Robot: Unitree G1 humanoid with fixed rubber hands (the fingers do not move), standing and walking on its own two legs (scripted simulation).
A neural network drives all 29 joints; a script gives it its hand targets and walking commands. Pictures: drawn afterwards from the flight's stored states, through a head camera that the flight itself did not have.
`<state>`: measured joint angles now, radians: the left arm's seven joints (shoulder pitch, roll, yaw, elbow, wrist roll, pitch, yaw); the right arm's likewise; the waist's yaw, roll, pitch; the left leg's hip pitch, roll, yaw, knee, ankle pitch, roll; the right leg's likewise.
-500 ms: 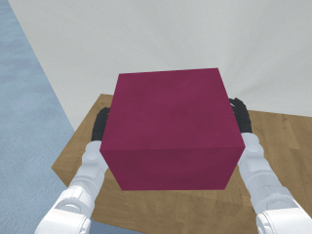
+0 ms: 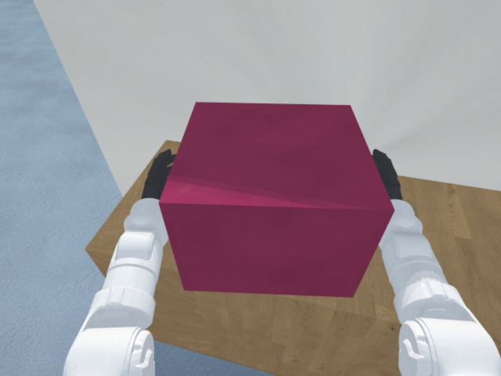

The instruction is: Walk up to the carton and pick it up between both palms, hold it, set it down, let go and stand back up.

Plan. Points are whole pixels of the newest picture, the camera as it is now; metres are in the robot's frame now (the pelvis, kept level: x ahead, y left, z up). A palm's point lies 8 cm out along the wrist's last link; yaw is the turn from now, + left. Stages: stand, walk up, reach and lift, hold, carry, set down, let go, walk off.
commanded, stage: reach and lift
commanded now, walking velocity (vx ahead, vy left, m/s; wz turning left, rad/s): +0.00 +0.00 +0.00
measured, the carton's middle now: (270, 194) +0.41 -0.01 +0.08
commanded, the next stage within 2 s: hold in 1.10 s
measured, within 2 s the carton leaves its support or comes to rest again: neither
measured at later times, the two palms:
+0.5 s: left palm (140, 189) +0.37 +0.20 +0.14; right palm (379, 185) +0.38 -0.18 +0.14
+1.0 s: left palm (142, 185) +0.36 +0.19 +0.16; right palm (396, 182) +0.37 -0.19 +0.16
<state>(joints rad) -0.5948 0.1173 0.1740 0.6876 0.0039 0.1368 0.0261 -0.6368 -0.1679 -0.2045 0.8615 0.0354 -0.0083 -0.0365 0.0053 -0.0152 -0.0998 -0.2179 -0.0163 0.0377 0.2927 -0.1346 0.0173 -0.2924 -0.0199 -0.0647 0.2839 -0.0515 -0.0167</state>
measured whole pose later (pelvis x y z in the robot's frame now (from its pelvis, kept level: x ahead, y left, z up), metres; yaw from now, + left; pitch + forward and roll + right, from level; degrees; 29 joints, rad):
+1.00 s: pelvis +0.01 +0.01 +0.00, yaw +0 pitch -4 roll -1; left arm -0.45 0.03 0.26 0.12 0.13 0.60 -0.03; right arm -0.56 -0.18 -0.13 0.50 0.15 0.34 -0.04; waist -0.05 -0.02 -0.04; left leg -0.07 -0.01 0.04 0.32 -0.19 0.02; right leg -0.12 -0.01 -0.06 0.26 -0.08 -0.01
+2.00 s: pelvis +0.02 +0.02 +0.00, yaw +1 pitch -4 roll -1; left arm -0.43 0.04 0.27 -0.02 0.15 0.71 -0.04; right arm -0.57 -0.20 -0.08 0.40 0.23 0.42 -0.09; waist -0.06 -0.01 -0.04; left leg -0.05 -0.01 0.02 0.34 -0.22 0.03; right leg -0.08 -0.01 -0.08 0.24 -0.09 0.00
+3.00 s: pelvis +0.02 +0.01 +0.00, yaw +1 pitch -4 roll -1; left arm -0.48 0.07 0.29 0.06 0.15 0.68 -0.07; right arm -0.62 -0.17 -0.10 0.46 0.19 0.41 -0.09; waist -0.06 -0.02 -0.05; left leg -0.07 -0.01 0.01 0.33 -0.20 0.02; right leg -0.10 -0.01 -0.09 0.25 -0.09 -0.01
